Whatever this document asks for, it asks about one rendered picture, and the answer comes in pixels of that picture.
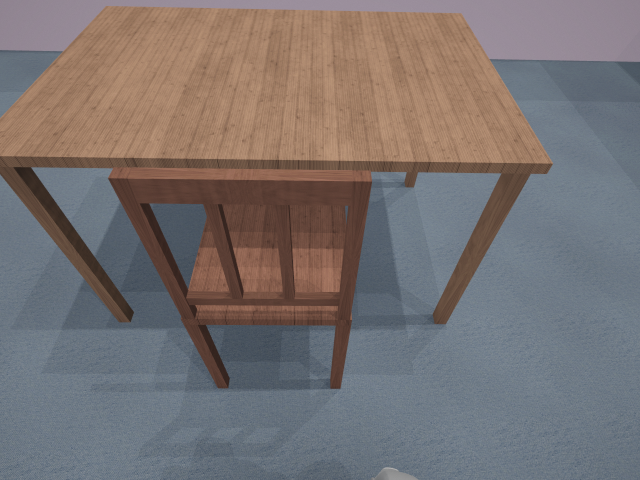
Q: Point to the chair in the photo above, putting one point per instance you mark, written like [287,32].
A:
[275,249]

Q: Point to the robot right shin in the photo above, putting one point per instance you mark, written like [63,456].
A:
[388,469]

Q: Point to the table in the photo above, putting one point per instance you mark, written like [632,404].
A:
[221,88]

